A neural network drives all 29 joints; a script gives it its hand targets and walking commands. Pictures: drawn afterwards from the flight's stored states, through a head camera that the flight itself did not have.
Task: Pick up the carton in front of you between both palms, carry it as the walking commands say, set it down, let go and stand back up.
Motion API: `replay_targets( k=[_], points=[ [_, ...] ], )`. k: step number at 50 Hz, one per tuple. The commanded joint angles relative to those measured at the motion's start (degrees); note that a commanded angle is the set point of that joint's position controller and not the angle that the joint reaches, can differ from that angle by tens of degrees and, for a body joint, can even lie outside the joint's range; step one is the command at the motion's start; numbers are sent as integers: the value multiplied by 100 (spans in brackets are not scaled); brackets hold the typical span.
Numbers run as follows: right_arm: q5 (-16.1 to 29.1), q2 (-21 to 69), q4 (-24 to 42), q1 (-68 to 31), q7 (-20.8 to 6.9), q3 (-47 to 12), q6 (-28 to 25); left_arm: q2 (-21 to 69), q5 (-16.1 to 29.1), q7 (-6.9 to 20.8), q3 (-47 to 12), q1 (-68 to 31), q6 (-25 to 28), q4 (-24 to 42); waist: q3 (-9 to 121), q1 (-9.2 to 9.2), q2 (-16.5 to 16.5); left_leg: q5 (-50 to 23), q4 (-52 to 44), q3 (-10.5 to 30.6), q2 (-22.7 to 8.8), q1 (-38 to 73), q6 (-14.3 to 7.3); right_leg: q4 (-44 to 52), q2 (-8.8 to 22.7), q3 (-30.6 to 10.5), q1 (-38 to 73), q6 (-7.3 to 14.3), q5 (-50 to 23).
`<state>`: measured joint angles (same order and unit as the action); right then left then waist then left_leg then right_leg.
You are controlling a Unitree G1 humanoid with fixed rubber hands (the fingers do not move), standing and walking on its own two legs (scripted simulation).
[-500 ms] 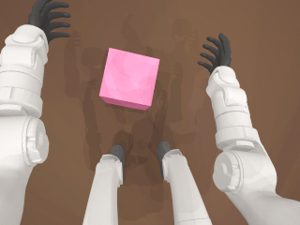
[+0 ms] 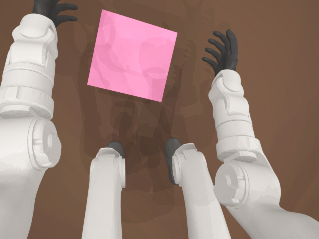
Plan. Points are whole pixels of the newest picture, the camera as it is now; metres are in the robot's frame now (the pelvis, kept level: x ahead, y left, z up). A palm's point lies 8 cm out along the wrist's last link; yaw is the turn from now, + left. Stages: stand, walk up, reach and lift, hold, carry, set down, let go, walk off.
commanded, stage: reach and lift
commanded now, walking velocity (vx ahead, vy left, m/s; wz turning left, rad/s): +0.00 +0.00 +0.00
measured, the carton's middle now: (132, 64) +0.50 +0.06 -0.43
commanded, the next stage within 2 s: none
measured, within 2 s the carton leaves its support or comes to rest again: leaves its support in 1.38 s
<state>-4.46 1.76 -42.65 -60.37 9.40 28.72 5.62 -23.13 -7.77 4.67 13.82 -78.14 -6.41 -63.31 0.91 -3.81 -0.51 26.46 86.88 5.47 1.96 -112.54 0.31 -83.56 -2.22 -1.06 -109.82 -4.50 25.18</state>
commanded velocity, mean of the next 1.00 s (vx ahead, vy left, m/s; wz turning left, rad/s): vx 0.00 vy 0.00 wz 0.00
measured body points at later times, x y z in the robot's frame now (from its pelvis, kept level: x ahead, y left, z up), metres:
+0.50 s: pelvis -0.06 +0.01 -0.17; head +0.32 +0.05 +0.05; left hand +0.53 +0.21 -0.36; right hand +0.48 -0.14 -0.35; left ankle +0.06 +0.12 -0.52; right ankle +0.08 -0.14 -0.52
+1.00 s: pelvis -0.05 -0.01 -0.19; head +0.32 +0.05 +0.05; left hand +0.53 +0.20 -0.36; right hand +0.50 -0.12 -0.36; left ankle +0.06 +0.11 -0.52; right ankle +0.08 -0.14 -0.52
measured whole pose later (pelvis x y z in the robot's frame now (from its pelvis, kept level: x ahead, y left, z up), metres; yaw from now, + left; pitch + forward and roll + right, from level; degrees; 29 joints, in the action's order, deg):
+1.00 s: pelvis -0.05 -0.01 -0.19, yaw -1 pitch +35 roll -6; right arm 10.2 -6.2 -63.2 -84.1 11.5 16.0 3.9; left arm -30.1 10.5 2.9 -6.0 -93.2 -4.7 -73.2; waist -22.2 -2.3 5.1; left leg 32.5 127.8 5.2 -0.1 -130.1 0.4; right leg -123.8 -4.7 -0.4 -127.5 -5.8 31.6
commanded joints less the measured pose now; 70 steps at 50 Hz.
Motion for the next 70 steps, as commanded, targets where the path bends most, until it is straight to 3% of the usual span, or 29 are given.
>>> replay_targets(
  k=[1,7,9,12,14,15,17,18,20,21,25,26,27,31,38,42,43,44,45,46,48,49,53,55,57,60,62,63,70],
  points=[
    [690,-677,964,-891,304,-889,-208,-1385,737,-239,-399,-1459,311,877,6874,219,-521,-3112,1110,-507,68,3079,48,-1191,-313,526,2735,-133,-3082],
    [1689,-633,1373,-1718,598,-2032,179,-2417,1607,-143,-1102,-2085,232,788,7602,562,-28,-1771,1746,-787,-37,1887,-90,-2018,-264,268,4464,-79,-2647],
    [1554,-731,810,-2108,627,-1751,319,-2110,1734,-118,-1331,-2730,107,870,6359,453,-371,-1522,1707,-648,-151,2106,-175,-2177,-309,547,3051,-106,-1689],
    [1346,-1178,-457,-2542,589,-1018,471,-1824,1843,-6,-1825,-3412,-118,79,4550,-308,-1086,20,1627,-415,-317,2292,-81,-2258,-132,826,1151,4,-103],
    [1051,-1482,14,-3049,611,-877,296,-1631,1920,31,-1704,-3690,-83,363,4846,-632,-792,38,1862,-234,-331,2296,-50,-2357,-96,933,1311,35,-27],
    [993,-1339,-935,-2955,536,-598,278,-1548,1851,84,-2086,-3870,-88,17,4505,-522,-1249,47,1997,-250,-258,2420,26,-2421,-141,847,920,57,-64],
    [997,-1460,-725,-3540,336,-588,58,-1041,1875,74,-2141,-3810,-116,-343,4397,-756,-1040,37,2128,-129,-385,2210,92,-2694,-25,929,945,71,-310],
    [963,-1534,-1142,-3507,317,-584,62,-1396,1554,40,-2031,-3618,-103,-708,3907,-224,-1108,133,1896,-55,-363,2129,37,-2850,53,842,795,42,-347],
    [1012,-1243,-980,-3506,212,-637,-30,-1729,1302,-41,-1632,-3603,11,-687,4078,-8,-930,-304,2198,-172,-269,2149,-39,-2922,-97,833,879,-33,-445],
    [751,-1571,-1377,-3557,210,-297,-40,-1695,1296,-31,-1771,-3581,-53,-1011,3643,-411,-1192,-178,2010,98,-389,2107,39,-3106,-4,1000,957,1,-399],
    [1238,-1476,-1446,-3565,115,-966,-181,-2028,1318,-261,-1459,-3893,231,-354,4232,458,-657,-1194,2466,-128,-345,2365,-60,-3388,-166,833,1184,-122,-1087],
    [1228,-1335,-1383,-3741,151,-998,-231,-1861,1363,-274,-1598,-3884,204,-630,4130,210,-447,-1216,2555,-231,-309,2064,-10,-3371,-194,852,1203,-63,-1176],
    [1359,-1153,-1292,-3624,144,-1378,-172,-1892,1337,-301,-1605,-3678,240,-749,4167,407,-37,-1430,2594,-222,-351,2077,-14,-3373,-199,818,1487,-193,-1423],
    [1492,-1763,-1691,-3575,133,-1122,-230,-1289,2004,-282,-2232,-3834,242,-522,4470,-76,-559,-1586,2830,-99,-379,2426,36,-3680,-133,869,1464,-138,-1592],
    [1784,-1365,-1620,-3062,196,-1439,-298,-1334,1855,-266,-1953,-3337,261,-522,4703,312,-674,-1928,3002,-324,-227,2722,-18,-3583,-387,837,1454,-108,-1702],
    [1449,-1277,-1556,-3114,291,-1159,-339,-1294,1969,-254,-1909,-3087,247,-860,4026,-31,-304,-1376,3000,-207,-296,1581,-46,-3474,-332,762,1313,-81,-1399],
    [1339,-1179,-1632,-3157,259,-1175,-322,-1041,1816,-225,-1748,-2946,319,-533,3890,244,-172,-1095,2863,-366,-175,1188,-17,-3421,-361,755,1332,-54,-1271],
    [1411,-919,-1255,-3353,194,-1298,-306,-880,1975,-190,-1983,-3076,286,-679,4241,-98,-534,-1166,2912,-223,-325,1432,-30,-3422,-440,678,1444,-4,-1336],
    [1531,-620,-1686,-3329,190,-1466,-269,-511,1982,-90,-1954,-3134,303,-400,4086,492,-385,-948,2841,-468,-168,1204,-19,-3396,-382,684,1555,-19,-1228],
    [1481,-102,-1334,-3471,148,-1399,-272,-356,1824,-106,-2138,-3525,293,-86,4266,129,-848,-930,2745,-303,-254,1809,-56,-3383,-473,803,1173,-47,-1168],
    [1546,597,-1229,-3988,63,-1704,-179,251,1729,-20,-2086,-3984,221,393,4162,374,-516,-857,2706,-275,-154,1467,-143,-3433,-549,709,1343,77,-1102],
    [1389,420,-1755,-4122,-14,-1369,-114,294,1421,101,-2187,-4156,86,-532,3925,181,-1142,-375,2746,-438,-229,1420,-42,-3332,-590,668,1112,137,-814],
    [701,2457,-1404,-4650,-496,-1215,172,2590,992,644,-2066,-4132,-164,-503,3028,425,-595,206,2495,-572,10,1113,-209,-3279,-693,752,1090,108,-253],
    [814,3548,-1299,-5353,-937,-1671,330,4074,899,1029,-1742,-3730,-359,-660,3023,741,-250,-290,2561,-520,24,1065,-221,-3349,-780,744,1068,128,-252],
    [392,3759,-1098,-4947,-1168,-1085,472,4235,931,1162,-1624,-3907,-310,-14,3224,412,-132,-572,2641,-416,125,1064,-343,-3395,-885,838,883,170,-447],
    [647,4506,-678,-5281,-1476,-1617,581,4763,1014,1299,-1779,-4077,-448,170,3431,763,-68,-814,2743,-608,86,1259,-353,-3441,-895,729,824,164,-586],
    [590,4770,-1125,-4903,-1462,-1515,688,4961,1154,1284,-1988,-4128,-415,673,3844,521,-334,-1320,2748,-567,108,1620,-271,-3413,-899,684,864,219,-1019],
    [791,4590,-689,-5105,-1489,-1751,666,4868,1195,1192,-1941,-3958,-432,870,4130,952,-388,-1413,2668,-595,172,1899,-360,-3579,-899,778,622,183,-1026],
    [1411,5185,215,-5169,-1242,-2815,743,5986,1823,993,-2757,-4069,-597,2586,7256,620,-550,-3337,2760,-574,356,4320,-199,-3328,-906,895,1210,129,-1925]
  ],
)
